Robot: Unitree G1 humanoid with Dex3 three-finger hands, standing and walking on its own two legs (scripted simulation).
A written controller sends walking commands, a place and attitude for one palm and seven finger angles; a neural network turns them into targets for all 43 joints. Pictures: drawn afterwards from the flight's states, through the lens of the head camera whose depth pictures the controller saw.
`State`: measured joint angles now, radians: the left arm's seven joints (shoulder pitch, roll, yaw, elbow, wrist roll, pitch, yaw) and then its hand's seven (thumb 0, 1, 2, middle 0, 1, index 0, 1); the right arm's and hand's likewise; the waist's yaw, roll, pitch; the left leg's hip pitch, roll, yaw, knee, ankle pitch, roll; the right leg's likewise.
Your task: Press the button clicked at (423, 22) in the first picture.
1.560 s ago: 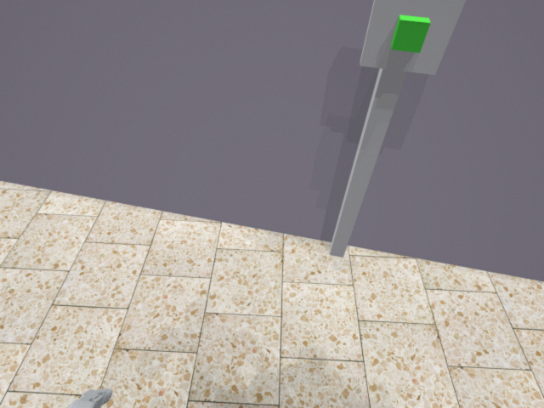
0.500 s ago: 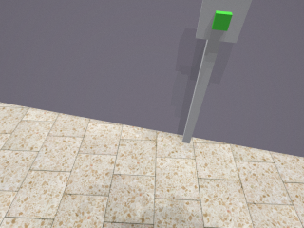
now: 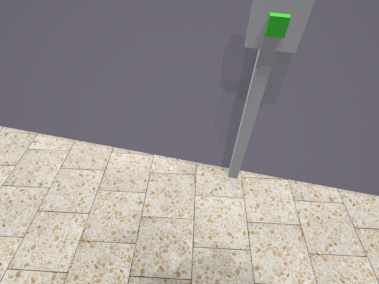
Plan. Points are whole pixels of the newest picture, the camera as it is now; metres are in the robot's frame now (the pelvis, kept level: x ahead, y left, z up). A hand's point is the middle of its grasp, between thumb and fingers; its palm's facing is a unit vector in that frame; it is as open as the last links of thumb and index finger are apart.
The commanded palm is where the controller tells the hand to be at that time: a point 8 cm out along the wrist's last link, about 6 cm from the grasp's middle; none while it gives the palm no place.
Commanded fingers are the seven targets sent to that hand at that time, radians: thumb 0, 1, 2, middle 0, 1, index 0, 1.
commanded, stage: walk to a spot facing it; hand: left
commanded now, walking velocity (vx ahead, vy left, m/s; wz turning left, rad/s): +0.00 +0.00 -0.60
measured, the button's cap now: (277, 25) +0.84 -0.23 +0.19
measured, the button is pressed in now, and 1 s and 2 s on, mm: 0 0 0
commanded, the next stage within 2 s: none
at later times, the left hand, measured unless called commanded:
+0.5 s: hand out of the picture +0.05 +0.16 -0.18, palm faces -0.19 -0.94 -0.28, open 7.4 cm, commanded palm none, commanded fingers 0.00 0.90 0.90 -0.20 -0.30 -0.20 -0.30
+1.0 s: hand out of the picture +0.13 +0.19 -0.19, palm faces -0.42 -0.88 -0.23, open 7.4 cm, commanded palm none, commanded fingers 0.00 0.90 0.90 -0.20 -0.30 -0.20 -0.30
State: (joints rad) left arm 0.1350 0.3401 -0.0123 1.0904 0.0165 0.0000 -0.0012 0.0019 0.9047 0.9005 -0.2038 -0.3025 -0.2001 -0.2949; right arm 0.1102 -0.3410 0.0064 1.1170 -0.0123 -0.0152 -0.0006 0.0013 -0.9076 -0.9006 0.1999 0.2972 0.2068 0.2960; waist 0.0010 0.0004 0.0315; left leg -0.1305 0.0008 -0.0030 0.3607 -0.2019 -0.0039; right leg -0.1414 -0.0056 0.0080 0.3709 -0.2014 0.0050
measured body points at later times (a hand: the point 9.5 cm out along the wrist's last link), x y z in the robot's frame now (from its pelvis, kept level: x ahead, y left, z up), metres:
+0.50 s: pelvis -0.03 -0.04 -0.02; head +0.01 -0.07 +0.42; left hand +0.06 +0.21 -0.15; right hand +0.00 -0.30 -0.18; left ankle -0.02 +0.12 -0.68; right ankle -0.02 -0.11 -0.75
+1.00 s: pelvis -0.02 +0.03 -0.01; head +0.02 +0.03 +0.43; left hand +0.15 +0.24 -0.17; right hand -0.02 -0.26 -0.13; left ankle +0.03 +0.13 -0.75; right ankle -0.02 -0.11 -0.75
